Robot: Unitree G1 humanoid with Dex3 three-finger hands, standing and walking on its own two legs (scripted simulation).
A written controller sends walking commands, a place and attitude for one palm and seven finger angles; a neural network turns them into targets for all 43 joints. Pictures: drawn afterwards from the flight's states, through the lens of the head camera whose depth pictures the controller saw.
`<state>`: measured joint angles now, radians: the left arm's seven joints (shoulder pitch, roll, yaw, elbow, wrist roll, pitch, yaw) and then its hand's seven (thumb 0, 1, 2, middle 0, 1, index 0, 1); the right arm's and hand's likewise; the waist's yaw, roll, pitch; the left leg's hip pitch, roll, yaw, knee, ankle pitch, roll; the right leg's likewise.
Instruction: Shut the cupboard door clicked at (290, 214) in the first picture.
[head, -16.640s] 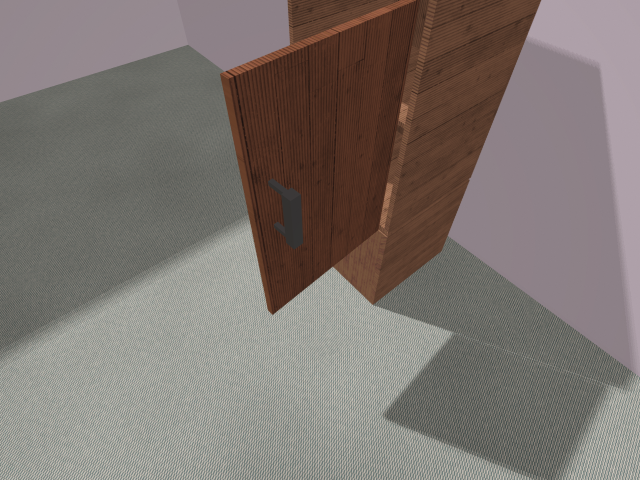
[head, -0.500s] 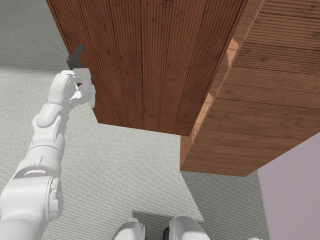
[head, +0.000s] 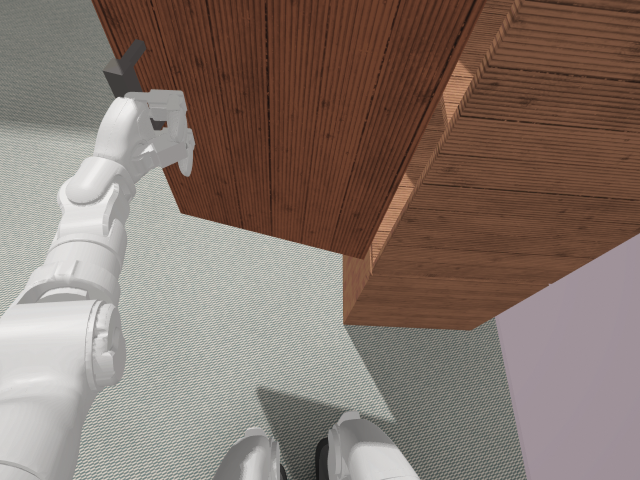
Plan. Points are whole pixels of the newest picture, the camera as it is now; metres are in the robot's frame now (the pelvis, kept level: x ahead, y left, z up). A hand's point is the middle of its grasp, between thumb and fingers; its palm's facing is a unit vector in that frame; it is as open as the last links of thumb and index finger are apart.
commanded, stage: push the door shut along its arc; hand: left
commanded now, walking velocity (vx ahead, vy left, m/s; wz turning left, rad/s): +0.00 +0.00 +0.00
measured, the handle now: (143, 97) +0.58 +0.19 +0.08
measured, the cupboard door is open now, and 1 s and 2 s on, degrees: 78 62 59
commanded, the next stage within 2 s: pull the fist back off the door in 0.80 s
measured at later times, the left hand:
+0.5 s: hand (224, 112) +0.55 +0.09 +0.08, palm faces -0.38 -0.93 -0.01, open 3.1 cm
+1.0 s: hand (246, 85) +0.60 +0.06 +0.08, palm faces -0.21 -0.97 +0.12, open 3.3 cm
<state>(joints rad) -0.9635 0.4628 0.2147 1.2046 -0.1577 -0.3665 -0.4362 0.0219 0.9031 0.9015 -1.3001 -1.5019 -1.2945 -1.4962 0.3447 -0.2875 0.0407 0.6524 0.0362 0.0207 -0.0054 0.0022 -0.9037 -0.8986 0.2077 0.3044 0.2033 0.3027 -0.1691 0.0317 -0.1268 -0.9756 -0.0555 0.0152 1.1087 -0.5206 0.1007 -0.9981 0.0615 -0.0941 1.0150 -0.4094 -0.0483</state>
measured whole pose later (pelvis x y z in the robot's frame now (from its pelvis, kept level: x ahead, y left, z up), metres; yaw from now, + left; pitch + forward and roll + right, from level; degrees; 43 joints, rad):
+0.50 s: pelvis +0.01 -0.01 -0.01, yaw -2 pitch +26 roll -3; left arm -1.10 0.53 0.25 1.26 -0.11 -0.30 -0.47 0.02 0.89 0.91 -1.30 -1.50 -1.29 -1.50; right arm 0.38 -0.28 0.05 0.65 0.02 0.02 -0.01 0.00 -0.90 -0.90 0.21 0.30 0.20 0.30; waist -0.23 0.05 -0.13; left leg -1.04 -0.03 0.03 1.15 -0.56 0.09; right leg -1.08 0.09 -0.09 1.06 -0.44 -0.07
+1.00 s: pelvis +0.01 -0.03 -0.03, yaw -1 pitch +30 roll -3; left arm -1.33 0.53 0.29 1.35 -0.11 -0.19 -0.28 0.03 0.95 0.96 -1.30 -1.50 -1.31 -1.50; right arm 0.36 -0.29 0.05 0.67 -0.02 -0.04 -0.01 0.00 -0.90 -0.90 0.21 0.30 0.20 0.30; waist -0.26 0.05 -0.13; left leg -1.18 -0.02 0.00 1.23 -0.58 0.06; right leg -1.20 0.09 -0.12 1.13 -0.46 -0.09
